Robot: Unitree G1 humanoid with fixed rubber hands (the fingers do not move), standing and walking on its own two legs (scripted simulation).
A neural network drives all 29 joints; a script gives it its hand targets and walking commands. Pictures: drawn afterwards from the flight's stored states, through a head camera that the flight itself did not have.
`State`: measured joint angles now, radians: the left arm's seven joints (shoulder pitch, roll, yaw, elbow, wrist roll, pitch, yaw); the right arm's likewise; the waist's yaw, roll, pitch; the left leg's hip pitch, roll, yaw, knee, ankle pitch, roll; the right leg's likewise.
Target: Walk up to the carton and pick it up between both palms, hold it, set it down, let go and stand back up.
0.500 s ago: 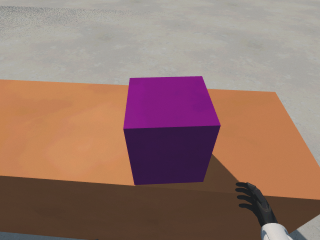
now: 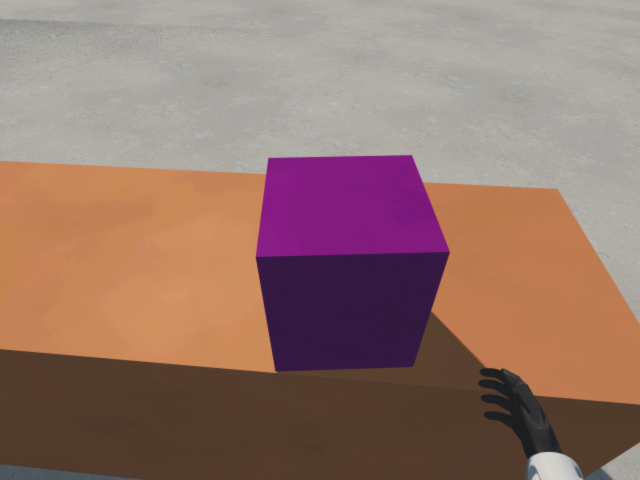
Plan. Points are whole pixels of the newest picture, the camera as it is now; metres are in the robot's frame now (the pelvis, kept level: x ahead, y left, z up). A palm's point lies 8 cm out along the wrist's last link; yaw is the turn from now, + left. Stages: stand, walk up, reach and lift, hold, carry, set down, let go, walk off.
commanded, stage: stand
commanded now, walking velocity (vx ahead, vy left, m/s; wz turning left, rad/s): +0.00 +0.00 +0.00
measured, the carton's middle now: (342, 265) +0.42 +0.01 +0.06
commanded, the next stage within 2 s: none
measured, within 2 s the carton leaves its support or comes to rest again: neither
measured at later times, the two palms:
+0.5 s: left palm out of the picture +0.10 +0.21 -0.13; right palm (534, 439) +0.21 -0.22 -0.01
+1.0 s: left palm out of the picture +0.10 +0.22 -0.13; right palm (532, 439) +0.21 -0.21 -0.01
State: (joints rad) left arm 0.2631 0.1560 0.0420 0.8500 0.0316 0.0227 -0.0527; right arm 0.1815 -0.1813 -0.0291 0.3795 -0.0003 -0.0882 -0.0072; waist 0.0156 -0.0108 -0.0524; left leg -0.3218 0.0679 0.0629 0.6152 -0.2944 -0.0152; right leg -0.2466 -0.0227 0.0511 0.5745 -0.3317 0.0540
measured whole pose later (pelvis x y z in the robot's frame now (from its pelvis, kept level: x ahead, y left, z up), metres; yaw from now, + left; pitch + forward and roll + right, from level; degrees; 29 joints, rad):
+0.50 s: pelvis +0.01 +0.00 +0.00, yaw +0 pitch +0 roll -1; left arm 0.23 0.15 0.03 0.84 0.03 0.03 -0.05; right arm 0.19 -0.18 -0.01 0.36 0.00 -0.10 -0.01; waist -0.01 -0.01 -0.03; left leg -0.31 0.07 0.07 0.62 -0.31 -0.02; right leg -0.23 -0.02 0.05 0.57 -0.34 0.06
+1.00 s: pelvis +0.01 +0.01 +0.00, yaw -1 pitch -1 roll -1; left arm 0.23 0.16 0.04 0.85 0.03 0.04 -0.05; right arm 0.20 -0.19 -0.01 0.35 0.00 -0.10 -0.01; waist -0.01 -0.02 -0.02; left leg -0.29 0.06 0.08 0.62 -0.32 -0.01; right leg -0.22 -0.03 0.07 0.57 -0.35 0.07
